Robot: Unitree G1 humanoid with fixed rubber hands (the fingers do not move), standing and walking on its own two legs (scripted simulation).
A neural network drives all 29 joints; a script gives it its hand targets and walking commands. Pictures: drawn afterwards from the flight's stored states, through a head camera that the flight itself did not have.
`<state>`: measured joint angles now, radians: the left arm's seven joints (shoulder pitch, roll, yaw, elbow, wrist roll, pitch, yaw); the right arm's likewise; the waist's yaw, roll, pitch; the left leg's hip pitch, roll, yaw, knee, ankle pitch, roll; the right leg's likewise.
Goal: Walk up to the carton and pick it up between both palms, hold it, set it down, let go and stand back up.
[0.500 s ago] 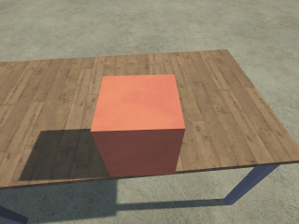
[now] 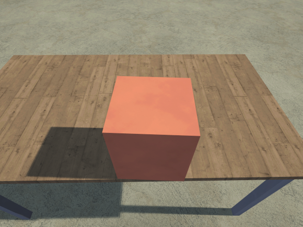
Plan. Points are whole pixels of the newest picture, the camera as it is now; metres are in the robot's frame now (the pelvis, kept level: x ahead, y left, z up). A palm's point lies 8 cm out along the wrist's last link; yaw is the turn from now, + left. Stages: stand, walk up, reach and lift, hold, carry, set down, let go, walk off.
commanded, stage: walk up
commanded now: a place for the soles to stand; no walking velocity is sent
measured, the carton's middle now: (152, 131) +0.40 +0.00 +0.03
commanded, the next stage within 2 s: reach and lift in 1.20 s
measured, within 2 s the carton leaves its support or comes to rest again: neither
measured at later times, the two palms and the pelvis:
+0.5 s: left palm out of the picture +0.08 +0.27 -0.12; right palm out of the picture +0.09 -0.25 -0.12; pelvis +0.01 +0.00 +0.00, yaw +2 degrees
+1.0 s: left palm out of the picture +0.06 +0.26 -0.12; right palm out of the picture +0.09 -0.25 -0.12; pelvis +0.00 +0.00 +0.00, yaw +4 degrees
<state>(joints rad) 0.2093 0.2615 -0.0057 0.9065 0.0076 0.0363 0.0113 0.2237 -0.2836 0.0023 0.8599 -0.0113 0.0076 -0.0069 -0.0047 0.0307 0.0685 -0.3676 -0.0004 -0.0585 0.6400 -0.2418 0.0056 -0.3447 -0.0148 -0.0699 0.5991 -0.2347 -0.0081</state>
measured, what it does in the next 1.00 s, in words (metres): stands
